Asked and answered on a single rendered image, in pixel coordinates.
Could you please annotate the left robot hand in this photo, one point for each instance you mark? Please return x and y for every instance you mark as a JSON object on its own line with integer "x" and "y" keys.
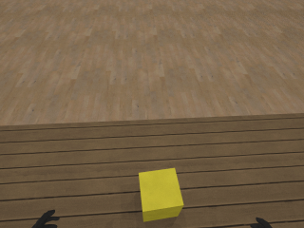
{"x": 46, "y": 217}

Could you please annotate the right robot hand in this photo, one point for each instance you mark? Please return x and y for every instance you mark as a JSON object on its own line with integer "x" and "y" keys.
{"x": 262, "y": 223}

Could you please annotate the carton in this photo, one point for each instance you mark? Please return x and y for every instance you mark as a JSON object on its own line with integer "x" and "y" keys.
{"x": 160, "y": 194}

